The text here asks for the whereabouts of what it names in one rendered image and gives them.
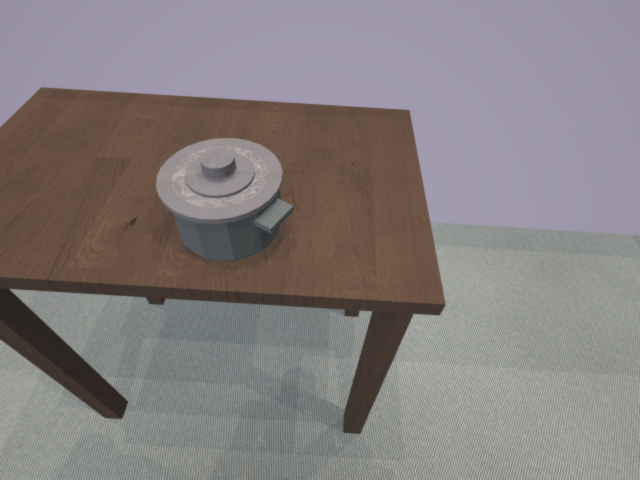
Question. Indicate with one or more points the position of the pot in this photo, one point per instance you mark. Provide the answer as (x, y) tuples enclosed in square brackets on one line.
[(235, 240)]

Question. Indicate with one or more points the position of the lid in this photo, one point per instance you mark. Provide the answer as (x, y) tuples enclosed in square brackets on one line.
[(188, 193)]

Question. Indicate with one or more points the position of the table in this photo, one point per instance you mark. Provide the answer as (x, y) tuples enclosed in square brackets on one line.
[(80, 213)]

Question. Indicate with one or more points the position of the knob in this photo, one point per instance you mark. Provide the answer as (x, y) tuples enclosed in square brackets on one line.
[(218, 162)]

